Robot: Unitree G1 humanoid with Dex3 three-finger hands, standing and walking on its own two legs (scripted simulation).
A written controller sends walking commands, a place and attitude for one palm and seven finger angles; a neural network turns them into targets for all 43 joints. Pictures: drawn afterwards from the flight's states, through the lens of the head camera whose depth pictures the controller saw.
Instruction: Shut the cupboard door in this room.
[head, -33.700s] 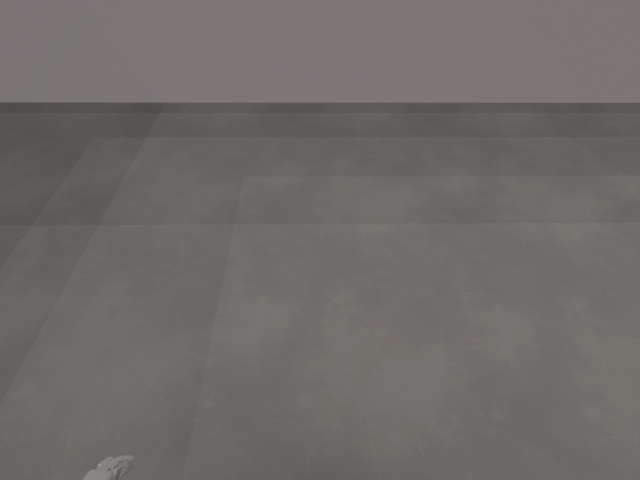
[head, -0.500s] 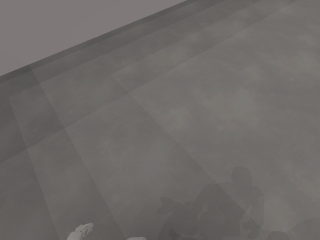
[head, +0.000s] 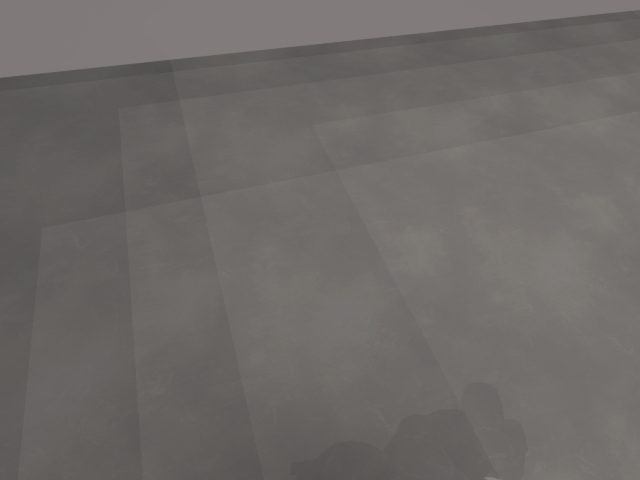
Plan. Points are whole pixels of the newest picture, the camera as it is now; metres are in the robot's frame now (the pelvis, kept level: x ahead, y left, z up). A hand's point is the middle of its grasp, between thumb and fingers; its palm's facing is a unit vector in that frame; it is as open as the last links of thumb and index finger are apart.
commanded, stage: turn or walk to find it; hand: left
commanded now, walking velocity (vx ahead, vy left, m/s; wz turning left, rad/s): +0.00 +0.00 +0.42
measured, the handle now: out of the picture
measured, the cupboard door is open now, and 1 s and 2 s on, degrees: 82 82 82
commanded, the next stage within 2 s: none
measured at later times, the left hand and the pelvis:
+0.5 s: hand out of the picture +0.06 +0.16 -0.13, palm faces +0.19 -0.94 -0.29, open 7.4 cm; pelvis -0.01 -0.05 +0.01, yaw +12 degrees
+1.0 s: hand out of the picture -0.12 +0.16 -0.17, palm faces +0.48 -0.84 -0.25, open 7.4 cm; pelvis -0.04 -0.03 +0.00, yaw +25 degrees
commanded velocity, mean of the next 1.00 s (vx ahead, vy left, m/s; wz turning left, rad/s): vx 0.00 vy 0.00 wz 0.42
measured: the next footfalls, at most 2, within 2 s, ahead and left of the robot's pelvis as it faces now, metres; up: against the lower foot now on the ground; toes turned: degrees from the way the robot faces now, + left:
right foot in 0.40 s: +0.06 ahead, -0.13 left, +0.00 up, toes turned +4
left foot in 0.94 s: -0.06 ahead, +0.08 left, +0.00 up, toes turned +29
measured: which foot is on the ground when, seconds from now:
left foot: down 0.00-0.42, up 0.44-0.92, down 0.94-1.00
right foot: up 0.00-0.38, down 0.40-0.94, up 0.96-1.00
